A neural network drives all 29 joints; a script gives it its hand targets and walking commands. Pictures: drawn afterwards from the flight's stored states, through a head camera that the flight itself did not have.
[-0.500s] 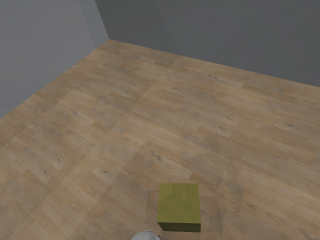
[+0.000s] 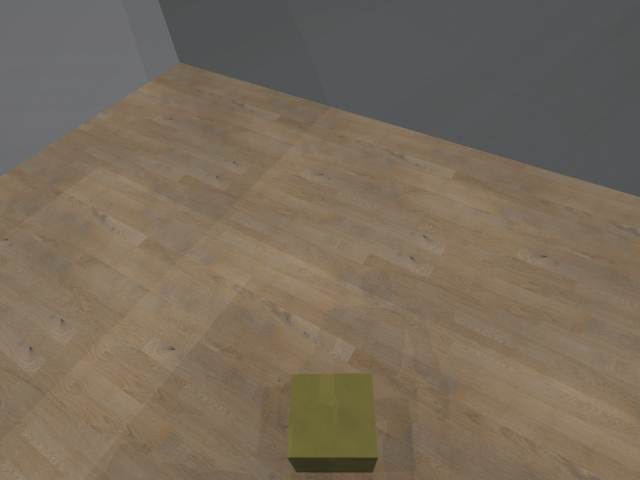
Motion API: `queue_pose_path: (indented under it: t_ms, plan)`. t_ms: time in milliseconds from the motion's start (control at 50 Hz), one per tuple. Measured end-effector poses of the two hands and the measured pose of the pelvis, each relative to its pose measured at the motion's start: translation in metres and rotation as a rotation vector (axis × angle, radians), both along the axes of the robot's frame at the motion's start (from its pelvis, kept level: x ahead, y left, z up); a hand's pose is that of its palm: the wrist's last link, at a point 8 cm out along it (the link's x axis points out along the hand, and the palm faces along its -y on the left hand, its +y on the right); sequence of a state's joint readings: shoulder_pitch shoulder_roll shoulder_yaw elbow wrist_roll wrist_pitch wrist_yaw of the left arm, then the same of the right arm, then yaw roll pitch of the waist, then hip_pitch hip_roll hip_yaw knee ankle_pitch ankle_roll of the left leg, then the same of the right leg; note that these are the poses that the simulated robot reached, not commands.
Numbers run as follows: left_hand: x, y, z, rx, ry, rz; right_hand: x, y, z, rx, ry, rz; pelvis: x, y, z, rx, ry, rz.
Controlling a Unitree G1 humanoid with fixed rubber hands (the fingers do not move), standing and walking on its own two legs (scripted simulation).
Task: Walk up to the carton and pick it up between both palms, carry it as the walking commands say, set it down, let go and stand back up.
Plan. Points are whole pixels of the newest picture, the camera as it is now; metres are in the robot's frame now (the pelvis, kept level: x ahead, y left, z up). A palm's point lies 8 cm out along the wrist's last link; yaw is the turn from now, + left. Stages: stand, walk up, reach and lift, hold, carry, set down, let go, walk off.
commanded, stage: walk up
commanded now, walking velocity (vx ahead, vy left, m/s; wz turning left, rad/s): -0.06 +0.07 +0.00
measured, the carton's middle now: (333, 424) +0.34 +0.03 -0.65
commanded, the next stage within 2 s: stand in 0.66 s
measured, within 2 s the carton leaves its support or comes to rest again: neither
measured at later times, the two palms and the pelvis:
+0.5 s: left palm out of the picture -0.03 +0.31 -0.13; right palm out of the picture +0.00 -0.15 -0.13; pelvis -0.03 +0.08 +0.01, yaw +0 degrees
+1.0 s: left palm out of the picture -0.05 +0.28 -0.13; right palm out of the picture -0.02 -0.17 -0.13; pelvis -0.02 +0.06 +0.01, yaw +0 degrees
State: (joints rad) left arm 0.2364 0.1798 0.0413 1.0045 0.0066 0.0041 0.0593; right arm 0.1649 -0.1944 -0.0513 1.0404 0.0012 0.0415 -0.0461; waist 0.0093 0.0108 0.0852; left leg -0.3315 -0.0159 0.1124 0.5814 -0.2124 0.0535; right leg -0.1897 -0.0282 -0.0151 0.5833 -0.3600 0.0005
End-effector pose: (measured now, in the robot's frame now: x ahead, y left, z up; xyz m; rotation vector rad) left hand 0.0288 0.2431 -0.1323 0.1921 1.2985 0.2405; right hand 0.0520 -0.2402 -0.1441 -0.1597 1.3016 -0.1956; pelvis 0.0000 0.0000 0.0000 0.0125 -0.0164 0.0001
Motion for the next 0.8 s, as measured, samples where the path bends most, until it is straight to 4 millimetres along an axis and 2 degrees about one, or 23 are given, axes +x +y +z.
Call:
queue_pose_path:
  t_ms: [60,160,240,280,360,540,660,800]
  plan:
    - [-0.008,0.019,0.006,0.06,-0.009,-0.001,0.0,-0.004,-0.002,-0.016,-0.001,0.023,-0.008,0.008,-0.001,0.008,-0.005,-0.005]
    - [-0.012,0.042,0.012,0.06,-0.024,0.002,-0.002,0.004,0.011,-0.031,-0.013,0.041,-0.015,0.027,0.004,0.008,0.004,0.014]
    - [-0.021,0.053,-0.007,-0.018,0.003,-0.007,0.0,0.027,0.015,-0.058,-0.056,0.06,-0.02,0.048,-0.002,-0.023,-0.001,0.022]
    - [-0.027,0.056,-0.014,-0.057,0.017,0.002,-0.007,0.042,0.02,-0.061,-0.05,0.068,-0.023,0.055,0.0,-0.01,-0.016,0.016]
    - [-0.041,0.063,-0.013,-0.086,0.046,-0.003,-0.027,0.065,0.025,-0.042,-0.027,0.057,-0.026,0.065,0.007,-0.016,-0.012,-0.009]
    - [-0.066,0.071,0.0,-0.069,0.099,-0.02,-0.056,0.089,0.015,0.024,0.003,0.021,-0.035,0.078,0.012,-0.016,-0.016,-0.008]
    - [-0.08,0.068,0.001,-0.063,0.126,-0.015,-0.073,0.087,0.013,0.034,0.05,0.016,-0.038,0.075,0.012,-0.013,-0.005,0.002]
    - [-0.092,0.054,-0.001,-0.076,0.162,-0.009,-0.079,0.068,0.017,0.002,0.066,-0.001,-0.034,0.067,0.012,-0.014,0.006,0.002]
